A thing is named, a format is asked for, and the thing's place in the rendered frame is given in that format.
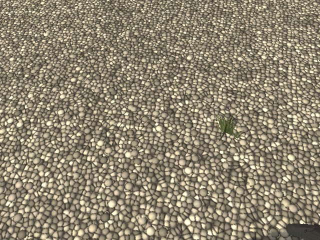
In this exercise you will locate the right robot hand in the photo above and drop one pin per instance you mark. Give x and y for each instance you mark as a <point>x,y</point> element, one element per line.
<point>305,231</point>

